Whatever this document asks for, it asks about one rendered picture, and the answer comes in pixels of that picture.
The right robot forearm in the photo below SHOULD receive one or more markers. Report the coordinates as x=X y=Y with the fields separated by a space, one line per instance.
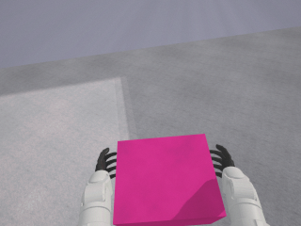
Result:
x=242 y=199

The robot left hand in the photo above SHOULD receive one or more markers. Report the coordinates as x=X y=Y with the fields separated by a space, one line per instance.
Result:
x=102 y=164

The left robot forearm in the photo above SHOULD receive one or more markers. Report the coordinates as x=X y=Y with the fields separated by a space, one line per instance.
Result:
x=95 y=206

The robot right hand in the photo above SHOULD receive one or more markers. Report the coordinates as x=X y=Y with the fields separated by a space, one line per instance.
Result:
x=225 y=159

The carton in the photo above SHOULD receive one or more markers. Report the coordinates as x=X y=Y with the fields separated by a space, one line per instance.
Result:
x=166 y=181

